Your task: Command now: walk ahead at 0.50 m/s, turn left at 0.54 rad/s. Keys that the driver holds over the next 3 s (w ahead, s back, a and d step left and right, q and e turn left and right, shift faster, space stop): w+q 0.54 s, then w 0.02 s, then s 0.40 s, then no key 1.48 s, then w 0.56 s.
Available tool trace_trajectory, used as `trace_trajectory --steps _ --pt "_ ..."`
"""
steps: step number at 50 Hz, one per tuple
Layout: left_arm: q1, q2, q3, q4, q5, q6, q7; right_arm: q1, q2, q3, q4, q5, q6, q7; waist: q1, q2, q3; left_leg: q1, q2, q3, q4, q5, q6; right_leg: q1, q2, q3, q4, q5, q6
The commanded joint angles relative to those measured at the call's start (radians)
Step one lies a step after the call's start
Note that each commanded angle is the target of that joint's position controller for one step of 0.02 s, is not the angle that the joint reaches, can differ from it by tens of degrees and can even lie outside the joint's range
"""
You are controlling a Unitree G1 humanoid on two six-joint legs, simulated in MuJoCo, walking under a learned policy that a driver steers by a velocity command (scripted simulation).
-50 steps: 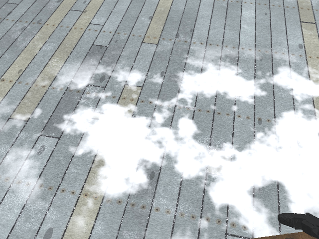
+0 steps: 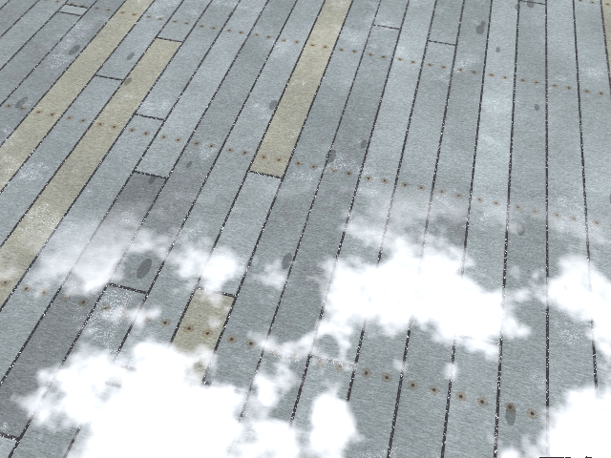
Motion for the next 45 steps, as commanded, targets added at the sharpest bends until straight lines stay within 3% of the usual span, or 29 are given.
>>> trace_trajectory --steps 1,2,3,4,5,6,7,8,10,13,16,19,21,23,24,25,26,27,28,29,30,31,32,33,36,38,42,45 --pt "-0.043 0.133 0.017 -0.091 0.023 -0.007 0.01 0.382 -0.296 -0.118 0.03 0.01 0.012 -0.036 -0.217 0.094 -0.224 0.632 0.045 -0.208 -0.067 0.017 0.128 -0.379 -0.121 0.033 0.671 0.622 -0.064" --pt "0.023 0.018 -0.021 -0.145 0.034 -0.037 0.0 0.314 -0.364 -0.121 -0.004 0.009 -0.002 -0.032 -0.097 0.287 -0.344 0.893 0.262 -0.822 -0.252 -0.256 0.338 -0.775 0.106 0.213 0.992 -0.131 -0.011" --pt "-0.09 0.118 -0.006 -0.151 -0.002 -0.073 -0.013 0.318 -0.263 -0.09 -0.026 0.003 -0.02 -0.02 -0.17 0.104 -0.364 0.9 0.283 -0.872 -0.36 -0.32 0.296 -0.879 0.063 0.397 1.036 -0.116 -0.043" --pt "-0.161 0.138 -0.001 -0.174 -0.029 -0.09 -0.019 0.294 -0.216 -0.077 -0.019 -0.004 -0.035 -0.019 -0.165 0.067 -0.235 0.802 0.26 -0.734 -0.36 -0.263 0.251 -0.929 0.025 0.387 0.994 -0.028 -0.072" --pt "-0.179 0.121 -0.003 -0.163 -0.007 -0.096 -0.009 0.235 -0.185 -0.066 -0.022 -0.001 -0.042 -0.019 -0.12 -0.04 -0.138 0.649 0.208 -0.601 -0.355 -0.137 0.202 -0.884 -0.024 0.382 0.9 0.054 -0.085" --pt "-0.173 0.129 0.003 -0.155 0.026 -0.096 0.0 0.2 -0.157 -0.058 -0.028 -0.003 -0.049 -0.022 -0.088 -0.006 -0.104 0.534 0.172 -0.498 -0.331 0.1 0.185 -0.806 -0.049 0.385 0.819 0.091 -0.082" --pt "-0.133 0.127 0.008 -0.153 0.029 -0.085 -0.003 0.162 -0.149 -0.053 -0.046 -0.016 -0.048 -0.028 -0.045 0.031 -0.116 0.476 0.16 -0.476 -0.353 0.119 0.194 -0.751 -0.064 0.397 0.786 0.128 -0.07" --pt "-0.127 0.134 0.011 -0.147 0.031 -0.074 -0.004 0.145 -0.14 -0.052 -0.058 -0.016 -0.049 -0.032 -0.038 0.024 -0.111 0.432 0.139 -0.457 -0.378 0.131 0.193 -0.718 -0.067 0.395 0.745 0.148 -0.059" --pt "-0.139 0.099 0.002 -0.151 0.034 -0.053 -0.004 0.163 -0.167 -0.058 -0.058 -0.013 -0.053 -0.046 -0.035 0.015 -0.088 0.362 0.132 -0.411 -0.399 0.204 0.208 -0.711 -0.058 0.371 0.668 0.181 -0.027" --pt "-0.258 0.07 -0.01 -0.185 0.039 -0.049 -0.004 0.209 -0.183 -0.063 -0.043 -0.005 -0.047 -0.067 -0.073 0.014 -0.046 0.323 0.076 -0.336 -0.402 0.178 0.161 -0.723 -0.026 0.358 0.441 0.362 0.006" --pt "-0.353 0.052 -0.021 -0.208 0.029 -0.057 -0.018 0.245 -0.185 -0.064 -0.033 -0.001 -0.037 -0.076 -0.114 0.053 -0.035 0.301 0.046 -0.321 -0.388 0.089 0.12 -0.657 0.022 0.351 0.239 0.521 0.009" --pt "-0.413 0.072 -0.018 -0.229 0.017 -0.07 -0.033 0.289 -0.184 -0.065 -0.015 0.004 -0.029 -0.078 -0.135 0.066 -0.027 0.336 0.072 -0.382 -0.345 0.039 0.11 -0.621 0.047 0.366 0.151 0.543 -0.003" --pt "-0.408 0.095 -0.01 -0.231 0.016 -0.08 -0.042 0.299 -0.177 -0.064 -0.012 0.005 -0.022 -0.083 -0.125 0.077 -0.03 0.396 0.092 -0.441 -0.288 0.03 0.099 -0.606 0.053 0.384 0.106 0.491 -0.022" --pt "-0.348 0.119 0.001 -0.219 0.013 -0.09 -0.043 0.28 -0.18 -0.068 -0.017 0.001 -0.016 -0.086 -0.085 0.11 -0.039 0.423 0.107 -0.486 -0.225 0.074 0.082 -0.538 0.053 0.382 0.088 0.406 -0.052" --pt "-0.259 0.134 0.013 -0.194 0.015 -0.094 -0.038 0.259 -0.165 -0.063 -0.026 0.0 -0.014 -0.085 -0.036 0.116 -0.072 0.404 0.078 -0.48 -0.161 0.116 0.061 -0.417 0.057 0.365 0.052 0.417 -0.077" --pt "-0.147 0.171 0.027 -0.174 0.031 -0.099 -0.031 0.254 -0.117 -0.046 -0.039 -0.006 -0.017 -0.08 0.017 0.075 -0.172 0.345 0.022 -0.428 0.013 0.124 0.027 -0.211 -0.013 0.412 0.06 0.4 -0.122" --pt "0.002 0.224 0.038 -0.162 0.036 -0.094 -0.023 0.291 -0.057 -0.023 -0.058 -0.03 -0.018 -0.08 0.051 -0.084 -0.323 0.194 -0.069 -0.317 0.308 -0.16 -0.016 0.059 -0.193 0.616 0.073 0.335 -0.175" --pt "0.041 0.278 0.049 -0.121 0.04 -0.081 -0.035 0.428 -0.045 -0.016 -0.089 0.019 -0.028 -0.078 -0.029 -0.434 -0.369 -0.166 -0.143 -0.242 0.582 -0.498 -0.061 0.259 -0.378 1.113 -0.057 0.048 -0.333" --pt "-0.007 0.162 0.025 -0.147 0.02 -0.08 -0.039 0.397 -0.154 -0.034 -0.045 0.026 -0.027 -0.083 0.0 -0.248 -0.258 -0.246 -0.061 -0.273 0.679 -0.417 -0.075 0.171 -0.347 1.092 -0.104 -0.148 -0.305" --pt "-0.067 0.107 0.007 -0.156 0.024 -0.073 -0.034 0.275 -0.191 -0.047 -0.06 0.011 -0.022 -0.083 0.02 -0.147 -0.123 -0.241 -0.045 -0.246 0.684 -0.332 -0.087 0.028 -0.301 0.893 -0.1 0.049 -0.27" --pt "-0.123 0.095 -0.004 -0.162 0.04 -0.067 -0.035 0.226 -0.174 -0.047 -0.067 -0.005 -0.017 -0.088 -0.005 -0.07 -0.067 -0.178 -0.027 -0.227 0.67 -0.292 -0.103 -0.101 -0.262 0.75 -0.085 0.391 -0.262" --pt "-0.156 0.072 -0.013 -0.157 0.046 -0.064 -0.036 0.199 -0.162 -0.051 -0.076 -0.024 -0.013 -0.09 -0.026 -0.04 -0.039 -0.132 -0.021 -0.227 0.624 -0.29 -0.113 -0.18 -0.219 0.628 -0.068 0.716 -0.256" --pt "-0.167 0.076 -0.016 -0.147 0.052 -0.068 -0.035 0.227 -0.14 -0.05 -0.082 -0.019 -0.008 -0.088 -0.061 -0.102 -0.057 -0.07 -0.007 -0.217 0.586 -0.305 -0.126 -0.229 -0.212 0.55 -0.048 0.955 -0.265" --pt "-0.174 0.065 -0.019 -0.132 0.046 -0.072 -0.037 0.248 -0.116 -0.045 -0.078 -0.016 -0.002 -0.088 -0.073 -0.124 -0.069 -0.046 -0.007 -0.197 0.52 -0.313 -0.139 -0.244 -0.191 0.493 -0.048 1.069 -0.268" --pt "-0.179 0.125 -0.003 -0.097 0.027 -0.051 -0.021 0.224 -0.075 -0.028 -0.09 -0.016 0.008 -0.085 -0.076 -0.14 -0.126 -0.019 -0.027 -0.143 0.334 -0.211 -0.164 -0.217 -0.179 0.403 -0.053 1.185 -0.289" --pt "-0.186 0.148 0.002 -0.083 0.016 -0.027 -0.007 0.196 -0.064 -0.018 -0.096 -0.02 0.01 -0.074 -0.068 -0.135 -0.167 0.067 -0.023 -0.117 0.202 -0.081 -0.162 -0.223 -0.162 0.353 -0.06 1.152 -0.281" --pt "-0.17 0.154 -0.002 -0.052 0.005 0.002 0.0 0.122 -0.094 -0.024 -0.113 -0.023 0.014 -0.055 -0.04 -0.131 -0.152 0.157 -0.032 -0.098 0.04 0.009 -0.138 -0.216 -0.16 0.344 -0.032 0.98 -0.265" --pt "-0.187 0.145 -0.011 -0.034 -0.009 0.017 0.003 0.145 -0.12 -0.039 -0.104 -0.032 0.012 -0.052 -0.074 -0.112 -0.121 0.281 -0.05 -0.082 -0.173 0.13 -0.081 -0.257 -0.137 0.356 0.091 0.824 -0.217"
